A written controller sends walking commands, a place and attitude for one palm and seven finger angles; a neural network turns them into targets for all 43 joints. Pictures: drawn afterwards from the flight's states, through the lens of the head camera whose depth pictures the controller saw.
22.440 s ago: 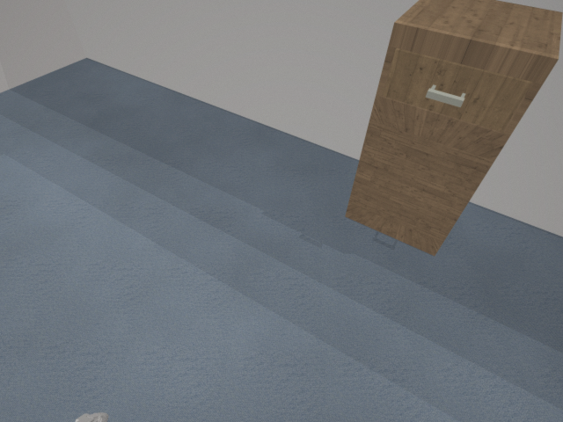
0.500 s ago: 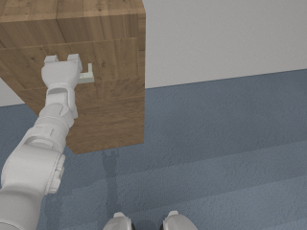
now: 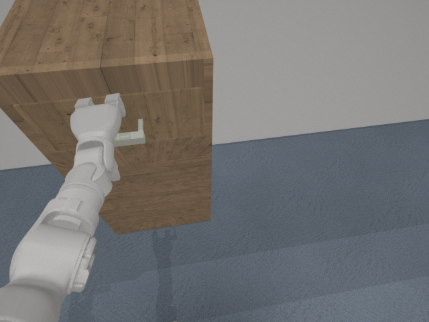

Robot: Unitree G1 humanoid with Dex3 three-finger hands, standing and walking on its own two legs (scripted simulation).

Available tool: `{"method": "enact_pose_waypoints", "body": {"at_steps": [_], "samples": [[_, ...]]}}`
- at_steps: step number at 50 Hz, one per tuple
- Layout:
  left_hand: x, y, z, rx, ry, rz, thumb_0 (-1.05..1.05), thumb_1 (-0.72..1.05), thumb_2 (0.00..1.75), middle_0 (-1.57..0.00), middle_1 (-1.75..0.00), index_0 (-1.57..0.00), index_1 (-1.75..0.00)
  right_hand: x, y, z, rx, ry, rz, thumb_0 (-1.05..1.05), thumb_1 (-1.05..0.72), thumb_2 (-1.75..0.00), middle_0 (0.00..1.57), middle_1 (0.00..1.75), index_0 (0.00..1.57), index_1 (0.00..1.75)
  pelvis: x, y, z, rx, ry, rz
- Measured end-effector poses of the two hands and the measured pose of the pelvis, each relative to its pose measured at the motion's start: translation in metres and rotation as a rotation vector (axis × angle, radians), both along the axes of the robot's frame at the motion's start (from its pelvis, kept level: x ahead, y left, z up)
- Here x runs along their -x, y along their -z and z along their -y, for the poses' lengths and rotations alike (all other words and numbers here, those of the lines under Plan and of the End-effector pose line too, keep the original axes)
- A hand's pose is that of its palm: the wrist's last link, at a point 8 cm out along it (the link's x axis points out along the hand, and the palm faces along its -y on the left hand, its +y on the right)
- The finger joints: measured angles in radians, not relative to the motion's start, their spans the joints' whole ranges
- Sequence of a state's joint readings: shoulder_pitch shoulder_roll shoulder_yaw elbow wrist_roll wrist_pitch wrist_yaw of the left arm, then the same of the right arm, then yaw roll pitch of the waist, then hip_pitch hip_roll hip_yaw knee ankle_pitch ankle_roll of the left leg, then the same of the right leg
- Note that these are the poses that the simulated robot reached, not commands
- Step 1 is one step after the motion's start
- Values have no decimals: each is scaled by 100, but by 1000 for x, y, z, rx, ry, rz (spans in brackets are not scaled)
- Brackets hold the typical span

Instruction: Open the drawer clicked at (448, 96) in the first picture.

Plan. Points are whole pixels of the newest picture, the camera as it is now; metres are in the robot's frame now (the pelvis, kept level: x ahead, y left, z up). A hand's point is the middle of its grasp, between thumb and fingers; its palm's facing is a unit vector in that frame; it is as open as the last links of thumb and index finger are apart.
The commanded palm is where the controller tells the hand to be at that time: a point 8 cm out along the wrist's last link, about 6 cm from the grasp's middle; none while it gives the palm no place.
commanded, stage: lift the fingers back up to retry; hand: left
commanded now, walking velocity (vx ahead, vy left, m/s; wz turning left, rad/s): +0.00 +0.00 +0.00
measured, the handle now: (121, 132) +0.53 +0.19 -0.01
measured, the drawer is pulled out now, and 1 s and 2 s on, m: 0.00 0.00 0.00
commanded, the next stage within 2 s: re-aim the fingers above the handle in 0.28 s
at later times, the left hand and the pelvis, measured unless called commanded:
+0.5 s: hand (103, 140) +0.46 +0.20 +0.05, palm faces -0.02 -0.03 -1.00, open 13.8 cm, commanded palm +0.45 +0.20 +0.11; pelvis +0.01 -0.02 +0.01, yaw +1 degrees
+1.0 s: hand (102, 139) +0.46 +0.20 +0.06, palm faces -0.03 -0.03 -1.00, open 13.8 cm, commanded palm +0.45 +0.20 +0.11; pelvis +0.00 -0.01 +0.01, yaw +0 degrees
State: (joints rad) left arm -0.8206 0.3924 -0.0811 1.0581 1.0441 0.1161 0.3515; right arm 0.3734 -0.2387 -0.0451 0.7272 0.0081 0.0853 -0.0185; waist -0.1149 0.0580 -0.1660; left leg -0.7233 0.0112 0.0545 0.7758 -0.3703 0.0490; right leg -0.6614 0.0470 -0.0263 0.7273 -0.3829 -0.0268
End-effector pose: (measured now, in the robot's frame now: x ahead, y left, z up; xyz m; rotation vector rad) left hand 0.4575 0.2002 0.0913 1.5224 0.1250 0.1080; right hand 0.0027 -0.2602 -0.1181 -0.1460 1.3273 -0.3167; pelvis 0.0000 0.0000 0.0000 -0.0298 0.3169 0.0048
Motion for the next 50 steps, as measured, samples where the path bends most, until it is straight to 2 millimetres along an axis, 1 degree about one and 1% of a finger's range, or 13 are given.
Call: {"method": "enact_pose_waypoints", "body": {"at_steps": [9, 15, 21, 27, 35, 41, 45, 50], "samples": [[1, -21, 5, 5, 24, -12, 0, -49, 30, -32, -120, -32, -120, -39, -5, 4, -16, -23, 61, 1, -91, -90, 20, 30, 21, 30, -13, -9, 3, -10, -3, 41], [8, -18, 7, 11, 30, -30, 0, -49, 30, -32, -120, -32, -120, -61, -7, 8, -20, -50, 100, 1, -91, -90, 20, 30, 21, 30, -15, -10, 8, -17, -5, 52], [14, -15, 4, 2, 23, -18, 0, -49, 30, -32, -120, -32, -120, -70, -7, 14, -13, -61, 119, 1, -91, -90, 20, 30, 21, 30, -14, -10, 13, -21, -10, 56], [14, -18, 0, -9, 1, -17, 0, -49, 30, -32, -120, -32, -120, -64, -7, 20, -6, -59, 104, 1, -91, -90, 20, 30, 20, 30, -12, -9, 16, -22, -17, 56], [12, -19, 3, -5, 17, -38, 0, -49, 30, -32, -120, -32, -120, -43, -7, 24, 2, -33, 69, 1, -91, -90, 20, 30, 20, 30, -9, -10, 18, -22, -13, 58], [13, -19, 9, 8, 44, -14, 0, -49, 30, -32, -120, -32, -120, -27, -6, 23, 2, -11, 48, 1, -91, -90, 20, 30, 20, 30, -7, -9, 17, -23, -3, 55], [14, -18, 5, -10, 24, -5, 0, -49, 30, -32, -120, -32, -120, -20, -5, 21, -5, -1, 44, 1, -91, -90, 20, 30, 20, 30, -4, -9, 16, -22, 0, 54], [15, -19, -1, -17, -4, -20, 0, -49, 30, -32, -120, -32, -120, -16, -5, 18, -9, 1, 46, 1, -91, -90, 20, 30, 20, 30, -2, -9, 15, -21, 0, 55]]}}
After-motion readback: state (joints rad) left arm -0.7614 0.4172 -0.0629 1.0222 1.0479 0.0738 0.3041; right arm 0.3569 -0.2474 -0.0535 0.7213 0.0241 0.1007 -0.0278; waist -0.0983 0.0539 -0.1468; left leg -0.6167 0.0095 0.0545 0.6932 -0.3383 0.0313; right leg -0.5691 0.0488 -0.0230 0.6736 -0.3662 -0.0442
